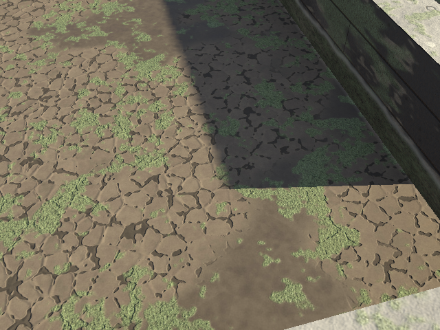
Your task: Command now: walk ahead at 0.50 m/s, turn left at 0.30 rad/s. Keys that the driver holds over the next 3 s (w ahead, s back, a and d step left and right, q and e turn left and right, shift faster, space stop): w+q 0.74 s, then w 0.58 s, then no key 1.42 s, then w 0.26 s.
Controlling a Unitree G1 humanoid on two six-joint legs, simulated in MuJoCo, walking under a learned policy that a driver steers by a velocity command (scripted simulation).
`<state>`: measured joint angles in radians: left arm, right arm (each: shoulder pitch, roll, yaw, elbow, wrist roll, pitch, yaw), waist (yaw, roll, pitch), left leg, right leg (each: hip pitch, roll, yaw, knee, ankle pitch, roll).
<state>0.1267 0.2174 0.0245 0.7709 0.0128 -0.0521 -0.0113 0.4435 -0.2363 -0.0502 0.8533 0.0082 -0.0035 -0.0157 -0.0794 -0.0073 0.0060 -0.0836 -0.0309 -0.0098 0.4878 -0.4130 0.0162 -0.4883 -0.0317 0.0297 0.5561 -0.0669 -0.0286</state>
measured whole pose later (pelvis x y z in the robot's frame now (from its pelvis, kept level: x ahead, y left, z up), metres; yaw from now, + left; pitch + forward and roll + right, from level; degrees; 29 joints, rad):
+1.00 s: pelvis +0.20 +0.04 +0.00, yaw +29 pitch -1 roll -1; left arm 0.20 0.20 -0.04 0.65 0.01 0.03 0.00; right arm 0.07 -0.24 0.00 0.59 -0.01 0.06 0.00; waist 0.02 0.01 0.00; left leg -0.32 -0.08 -0.08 0.62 -0.26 0.04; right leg -0.25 0.05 -0.02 0.59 -0.32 -0.04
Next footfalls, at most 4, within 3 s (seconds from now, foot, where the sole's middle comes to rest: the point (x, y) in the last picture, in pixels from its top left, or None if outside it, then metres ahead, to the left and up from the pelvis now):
0.02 right None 0.17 -0.12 -0.76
0.46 left None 0.23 0.15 -0.76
0.82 right None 0.29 -0.03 -0.76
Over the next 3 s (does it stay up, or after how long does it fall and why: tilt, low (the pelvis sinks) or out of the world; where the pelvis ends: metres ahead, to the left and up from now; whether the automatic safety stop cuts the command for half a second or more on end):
stays up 0.25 0.05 0.01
